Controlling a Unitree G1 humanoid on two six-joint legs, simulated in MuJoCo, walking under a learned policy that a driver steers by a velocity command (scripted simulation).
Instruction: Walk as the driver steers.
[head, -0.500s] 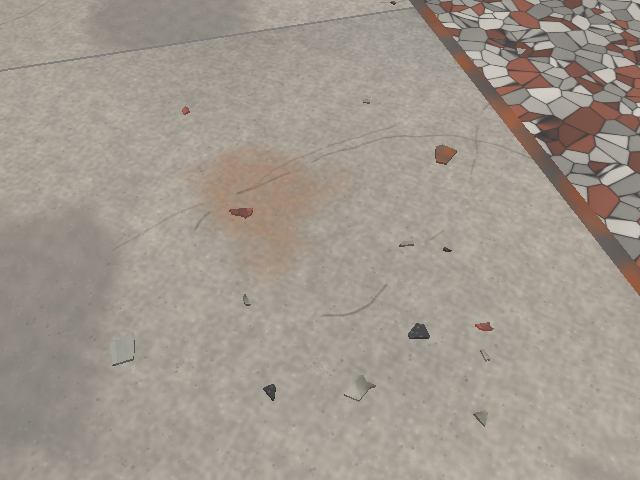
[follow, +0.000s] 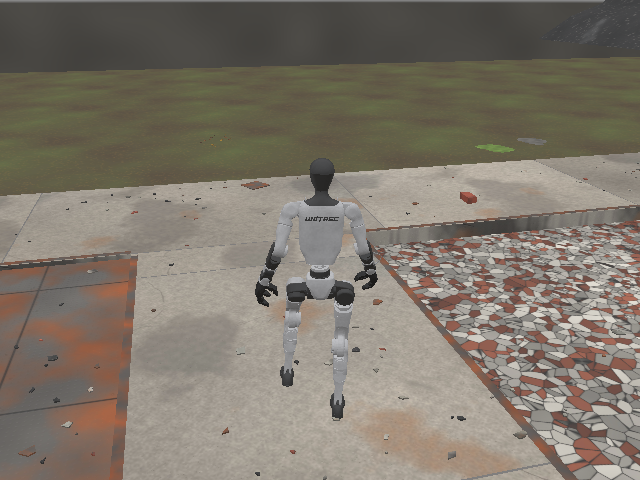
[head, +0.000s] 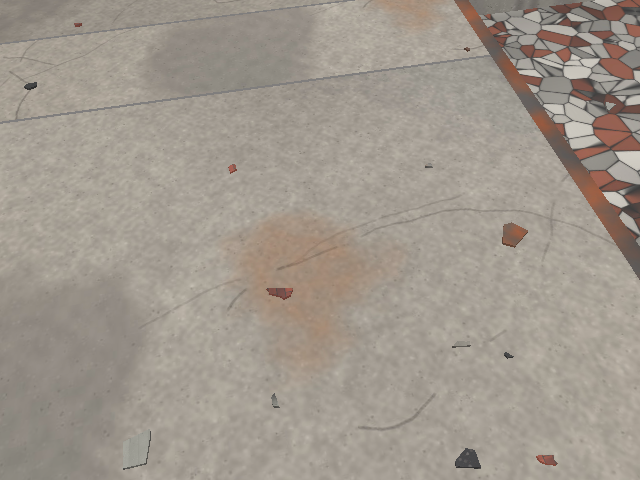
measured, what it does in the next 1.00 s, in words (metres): walks ahead: left foot, then right foot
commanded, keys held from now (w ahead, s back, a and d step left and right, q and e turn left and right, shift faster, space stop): no key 0.42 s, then w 0.20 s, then w+q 0.38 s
